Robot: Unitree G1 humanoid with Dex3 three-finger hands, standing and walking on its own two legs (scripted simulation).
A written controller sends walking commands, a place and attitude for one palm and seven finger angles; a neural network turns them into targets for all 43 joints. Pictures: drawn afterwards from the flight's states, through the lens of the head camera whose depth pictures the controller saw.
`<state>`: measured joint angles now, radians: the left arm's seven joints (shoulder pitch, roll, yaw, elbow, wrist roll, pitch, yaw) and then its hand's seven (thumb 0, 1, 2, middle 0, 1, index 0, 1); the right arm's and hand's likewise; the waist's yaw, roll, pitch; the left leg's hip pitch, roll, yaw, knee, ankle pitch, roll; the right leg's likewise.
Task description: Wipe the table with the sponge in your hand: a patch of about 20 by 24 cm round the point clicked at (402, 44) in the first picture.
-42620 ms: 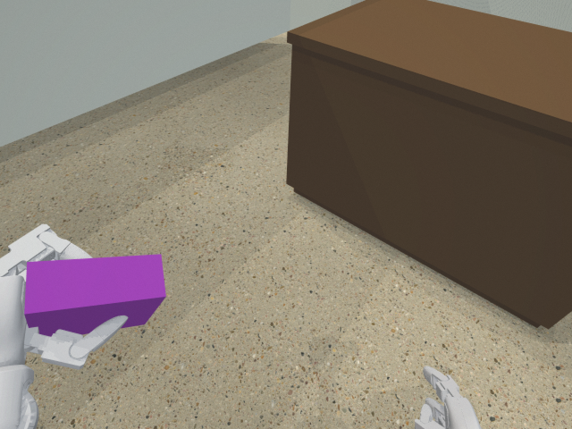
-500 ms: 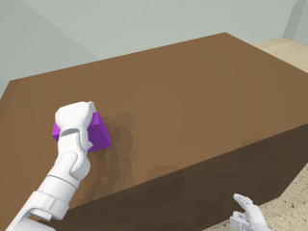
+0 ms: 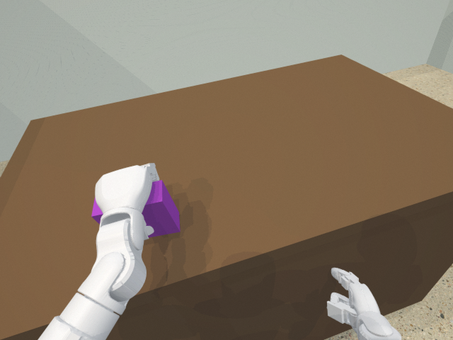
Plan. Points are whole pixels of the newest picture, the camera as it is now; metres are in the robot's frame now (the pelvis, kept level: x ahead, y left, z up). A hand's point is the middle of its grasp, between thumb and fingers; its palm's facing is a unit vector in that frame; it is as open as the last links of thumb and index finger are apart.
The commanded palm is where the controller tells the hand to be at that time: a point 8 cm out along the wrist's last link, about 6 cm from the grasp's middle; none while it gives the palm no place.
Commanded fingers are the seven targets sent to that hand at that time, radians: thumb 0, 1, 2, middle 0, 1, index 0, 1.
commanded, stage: wipe back along the middle lane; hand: left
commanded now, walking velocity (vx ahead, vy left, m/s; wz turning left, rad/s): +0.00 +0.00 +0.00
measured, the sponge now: (143, 218) +0.30 +0.21 +0.09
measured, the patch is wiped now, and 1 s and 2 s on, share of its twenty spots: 0.50 0.65 0.75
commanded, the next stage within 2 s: slide across to the third lane in 0.22 s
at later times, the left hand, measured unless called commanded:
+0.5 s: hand (146, 223) +0.26 +0.17 +0.13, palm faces +0.18 -0.14 -0.97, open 9.2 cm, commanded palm +0.22 +0.16 +0.16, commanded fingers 0.00 0.10 1.30 -1.20 -1.60 -1.20 -1.60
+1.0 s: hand (177, 209) +0.29 +0.12 +0.14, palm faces +0.15 -0.21 -0.97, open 9.2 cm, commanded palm +0.25 +0.12 +0.19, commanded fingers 0.00 0.10 1.30 -1.20 -1.60 -1.20 -1.60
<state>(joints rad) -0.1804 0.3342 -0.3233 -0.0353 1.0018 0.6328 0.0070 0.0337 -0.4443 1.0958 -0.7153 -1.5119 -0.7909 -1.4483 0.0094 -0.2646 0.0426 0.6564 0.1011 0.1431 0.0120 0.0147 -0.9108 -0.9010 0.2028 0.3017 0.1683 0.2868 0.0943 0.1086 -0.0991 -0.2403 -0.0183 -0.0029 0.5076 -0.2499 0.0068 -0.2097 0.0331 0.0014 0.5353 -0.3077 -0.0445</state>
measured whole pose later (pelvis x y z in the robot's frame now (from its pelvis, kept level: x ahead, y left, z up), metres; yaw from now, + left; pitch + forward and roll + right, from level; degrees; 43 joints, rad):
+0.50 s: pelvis -0.01 -0.02 +0.00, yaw +0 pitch -3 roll +1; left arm -0.07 0.33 -0.33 -0.17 0.97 0.62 0.03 0.03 -0.45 1.09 -0.71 -1.51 -0.81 -1.42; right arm 0.00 -0.26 0.04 0.64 0.09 0.13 0.01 0.02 -0.91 -0.90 0.20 0.30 0.19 0.29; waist 0.10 0.12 -0.08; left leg -0.22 0.01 -0.01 0.52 -0.24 -0.02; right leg -0.19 0.06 0.00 0.55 -0.30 -0.07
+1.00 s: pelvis -0.02 -0.02 +0.00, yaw +0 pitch -4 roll +1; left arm -0.25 0.28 -0.41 -0.03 0.90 0.58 0.02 -0.02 -0.47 1.09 -0.76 -1.46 -0.86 -1.36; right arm -0.01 -0.24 0.05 0.67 0.09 0.08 0.00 0.02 -0.91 -0.90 0.20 0.30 0.19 0.30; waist 0.10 0.11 -0.07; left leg -0.19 0.01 -0.01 0.47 -0.20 -0.02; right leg -0.17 0.06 -0.01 0.51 -0.26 -0.08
